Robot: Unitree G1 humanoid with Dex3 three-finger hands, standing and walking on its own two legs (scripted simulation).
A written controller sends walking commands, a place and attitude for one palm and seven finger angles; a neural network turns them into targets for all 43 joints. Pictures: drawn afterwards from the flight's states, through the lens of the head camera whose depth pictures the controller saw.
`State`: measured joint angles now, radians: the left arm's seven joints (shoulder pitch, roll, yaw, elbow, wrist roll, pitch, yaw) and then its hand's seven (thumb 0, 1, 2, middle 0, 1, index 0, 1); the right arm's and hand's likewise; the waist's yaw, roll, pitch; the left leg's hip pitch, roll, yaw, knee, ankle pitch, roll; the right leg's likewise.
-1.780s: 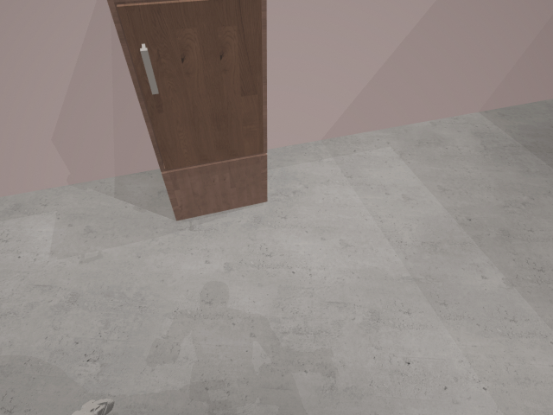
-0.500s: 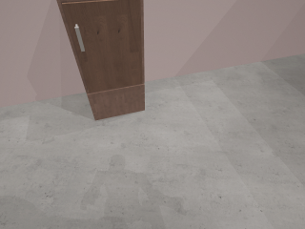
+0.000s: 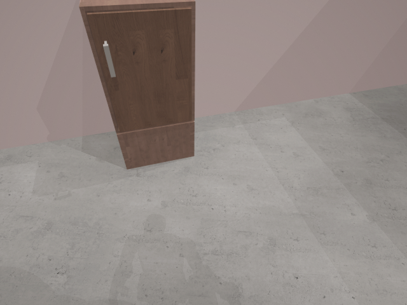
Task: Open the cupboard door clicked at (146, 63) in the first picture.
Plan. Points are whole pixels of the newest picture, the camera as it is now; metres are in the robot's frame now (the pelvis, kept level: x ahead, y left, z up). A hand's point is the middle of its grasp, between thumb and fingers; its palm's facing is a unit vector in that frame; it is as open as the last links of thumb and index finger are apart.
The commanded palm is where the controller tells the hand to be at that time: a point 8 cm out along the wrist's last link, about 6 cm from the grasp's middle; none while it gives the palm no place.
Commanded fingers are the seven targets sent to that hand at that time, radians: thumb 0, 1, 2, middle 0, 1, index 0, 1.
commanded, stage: walk to a spot facing it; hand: left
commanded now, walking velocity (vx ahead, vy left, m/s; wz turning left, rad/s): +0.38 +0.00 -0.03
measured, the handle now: (109, 59) +1.03 +0.47 -0.01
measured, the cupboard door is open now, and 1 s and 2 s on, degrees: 0 0 0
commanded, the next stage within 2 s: turn to face it in 0.48 s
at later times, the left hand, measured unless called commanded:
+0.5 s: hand (137, 258) +0.28 +0.19 -0.19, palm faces -0.13 -0.98 -0.15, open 7.3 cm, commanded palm none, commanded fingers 0.00 0.90 0.90 -0.20 -0.30 -0.20 -0.30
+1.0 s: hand (146, 215) +0.40 +0.19 -0.18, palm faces +0.07 -0.98 -0.20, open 7.2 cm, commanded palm none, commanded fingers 0.00 0.90 0.90 -0.20 -0.30 -0.20 -0.30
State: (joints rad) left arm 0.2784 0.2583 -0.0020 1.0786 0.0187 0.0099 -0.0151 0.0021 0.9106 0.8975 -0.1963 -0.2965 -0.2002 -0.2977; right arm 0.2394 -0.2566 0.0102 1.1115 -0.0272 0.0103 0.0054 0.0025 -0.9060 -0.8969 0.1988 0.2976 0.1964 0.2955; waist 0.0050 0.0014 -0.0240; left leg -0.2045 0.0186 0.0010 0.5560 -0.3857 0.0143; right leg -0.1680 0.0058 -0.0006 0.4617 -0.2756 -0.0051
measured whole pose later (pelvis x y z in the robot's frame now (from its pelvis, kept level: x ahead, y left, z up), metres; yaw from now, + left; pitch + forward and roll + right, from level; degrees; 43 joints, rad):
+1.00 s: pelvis +0.35 +0.01 -0.01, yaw +2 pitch -1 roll -1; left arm 0.23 0.17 0.04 0.99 0.02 -0.01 0.02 0.00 0.94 0.90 -0.20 -0.30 -0.20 -0.30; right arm 0.21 -0.18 -0.04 1.02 -0.03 0.04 0.00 0.01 -0.93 -0.90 0.19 0.30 0.19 0.29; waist -0.01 0.00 0.07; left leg -0.46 0.10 0.10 0.81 -0.31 -0.03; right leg -0.16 -0.03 -0.31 0.53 -0.36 -0.06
